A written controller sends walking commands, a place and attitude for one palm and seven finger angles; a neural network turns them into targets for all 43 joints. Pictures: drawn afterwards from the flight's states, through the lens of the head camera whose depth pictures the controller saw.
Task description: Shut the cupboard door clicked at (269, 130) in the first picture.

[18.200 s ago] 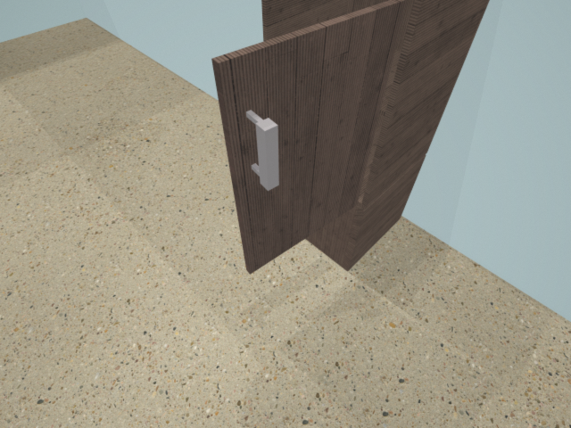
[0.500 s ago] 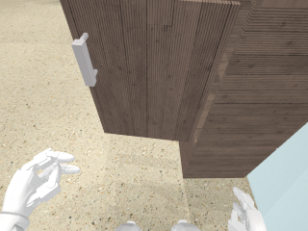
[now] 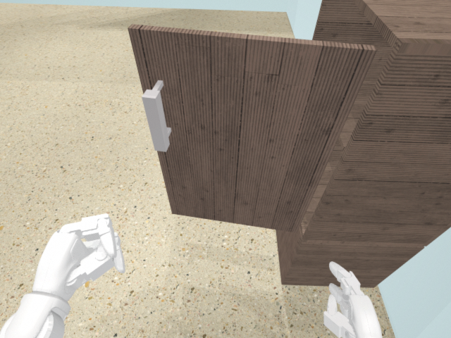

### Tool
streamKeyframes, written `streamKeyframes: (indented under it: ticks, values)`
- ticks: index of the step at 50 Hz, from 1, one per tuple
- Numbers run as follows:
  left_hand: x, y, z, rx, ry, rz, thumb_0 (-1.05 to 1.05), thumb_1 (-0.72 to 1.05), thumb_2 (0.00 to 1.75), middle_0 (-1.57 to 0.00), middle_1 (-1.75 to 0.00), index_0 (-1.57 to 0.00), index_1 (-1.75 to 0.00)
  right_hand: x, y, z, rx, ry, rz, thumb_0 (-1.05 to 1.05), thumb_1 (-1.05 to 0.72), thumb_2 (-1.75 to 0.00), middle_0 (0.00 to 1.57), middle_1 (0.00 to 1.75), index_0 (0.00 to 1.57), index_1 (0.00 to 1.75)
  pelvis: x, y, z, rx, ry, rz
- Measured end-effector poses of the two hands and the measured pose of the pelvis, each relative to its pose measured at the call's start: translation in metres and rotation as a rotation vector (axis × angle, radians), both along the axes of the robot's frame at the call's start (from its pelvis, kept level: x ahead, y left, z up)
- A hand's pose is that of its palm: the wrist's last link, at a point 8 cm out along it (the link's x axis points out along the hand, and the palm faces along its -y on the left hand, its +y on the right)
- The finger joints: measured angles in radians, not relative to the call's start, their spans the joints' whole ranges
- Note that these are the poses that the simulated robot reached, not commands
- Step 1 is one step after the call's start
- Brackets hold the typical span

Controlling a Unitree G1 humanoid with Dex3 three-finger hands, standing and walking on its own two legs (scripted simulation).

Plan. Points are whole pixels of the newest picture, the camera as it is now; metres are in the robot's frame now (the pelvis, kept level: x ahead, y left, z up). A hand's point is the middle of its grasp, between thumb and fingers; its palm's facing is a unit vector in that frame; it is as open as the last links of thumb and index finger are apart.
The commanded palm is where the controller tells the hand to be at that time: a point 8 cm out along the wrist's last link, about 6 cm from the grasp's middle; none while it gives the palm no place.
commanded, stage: raise the hand and make a fist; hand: left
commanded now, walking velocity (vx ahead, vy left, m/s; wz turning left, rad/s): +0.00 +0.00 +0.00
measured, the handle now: (160, 116) +0.50 +0.19 +0.12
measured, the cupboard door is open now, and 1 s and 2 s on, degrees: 82 82 82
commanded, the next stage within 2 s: bring the fist close to the handle in 0.66 s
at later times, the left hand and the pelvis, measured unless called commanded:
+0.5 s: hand (121, 235) +0.23 +0.18 +0.12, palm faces -0.03 -1.00 -0.05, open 3.1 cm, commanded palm +0.21 +0.23 +0.13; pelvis +0.00 -0.01 +0.02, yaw +0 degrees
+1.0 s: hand (134, 219) +0.26 +0.17 +0.13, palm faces -0.01 -1.00 -0.08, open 3.1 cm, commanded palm +0.24 +0.21 +0.13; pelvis +0.00 -0.04 +0.02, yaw +0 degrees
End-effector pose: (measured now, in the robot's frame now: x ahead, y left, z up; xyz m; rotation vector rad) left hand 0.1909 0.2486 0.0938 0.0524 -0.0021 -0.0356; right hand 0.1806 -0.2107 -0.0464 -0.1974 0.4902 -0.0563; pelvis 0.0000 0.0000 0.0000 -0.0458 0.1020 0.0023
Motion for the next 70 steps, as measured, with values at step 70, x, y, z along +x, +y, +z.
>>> streamKeyframes:
  ticks: [70]
  values:
    - [0.123,-0.031,0.035,-0.009,-0.012,0.005,0.01,0.90,0.90,-1.30,-1.50,-1.30,-1.50,-0.043,-0.068,-0.014,-0.019,0.187,-0.142,0.01,-0.90,-0.90,0.20,0.30,0.20,0.30,0.003,-0.033,0.021,0.046,-0.034,-0.024]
